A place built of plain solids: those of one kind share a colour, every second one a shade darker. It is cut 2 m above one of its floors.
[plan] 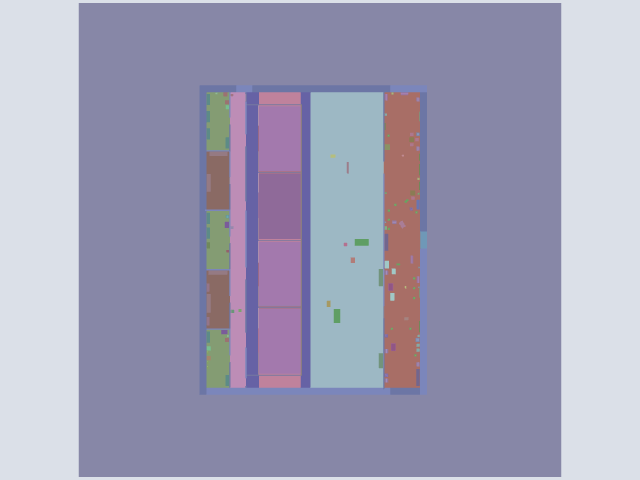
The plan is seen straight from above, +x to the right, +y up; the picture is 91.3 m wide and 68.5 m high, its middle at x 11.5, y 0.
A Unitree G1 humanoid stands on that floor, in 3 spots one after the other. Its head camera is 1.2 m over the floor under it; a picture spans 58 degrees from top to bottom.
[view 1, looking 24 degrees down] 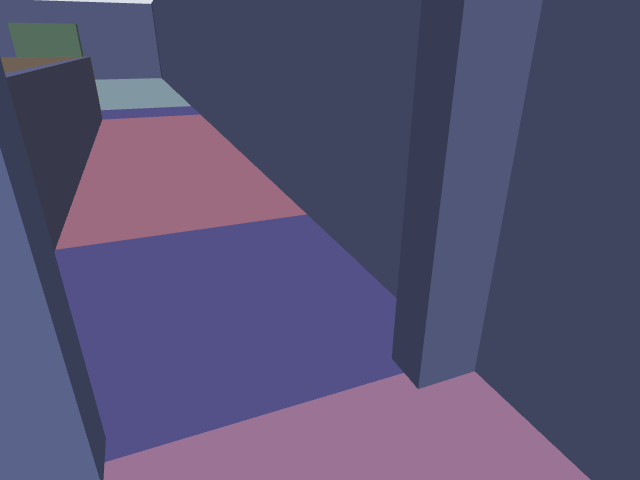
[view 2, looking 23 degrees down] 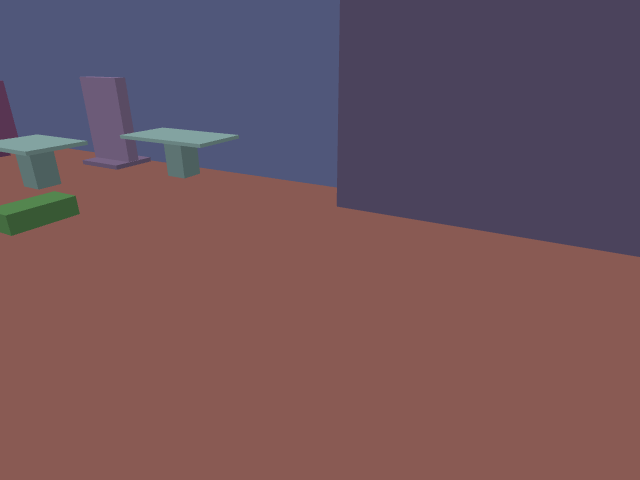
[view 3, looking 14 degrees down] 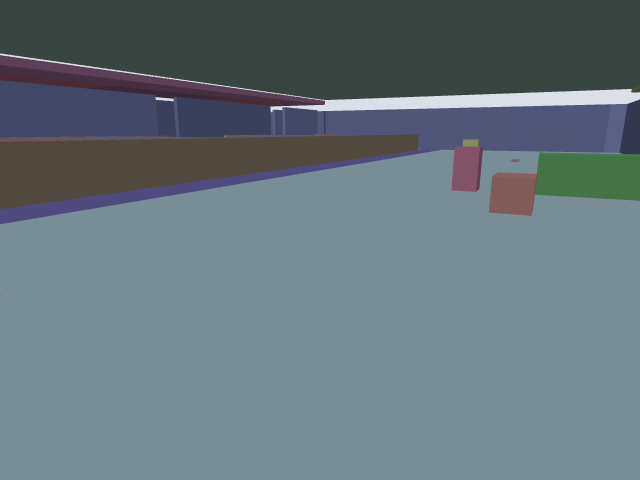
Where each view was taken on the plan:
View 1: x -0.21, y -20.00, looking -22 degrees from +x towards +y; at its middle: floor_walkway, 2.95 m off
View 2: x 24.46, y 0.00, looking -152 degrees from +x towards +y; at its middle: floor_lobby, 3.07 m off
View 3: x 16.56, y -10.31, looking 117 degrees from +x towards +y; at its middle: floor_yard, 4.96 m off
